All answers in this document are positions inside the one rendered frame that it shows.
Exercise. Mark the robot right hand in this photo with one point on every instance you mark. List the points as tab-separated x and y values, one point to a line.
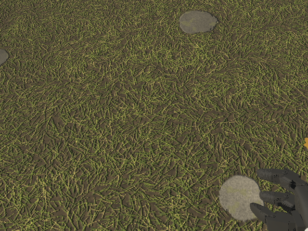
296	205

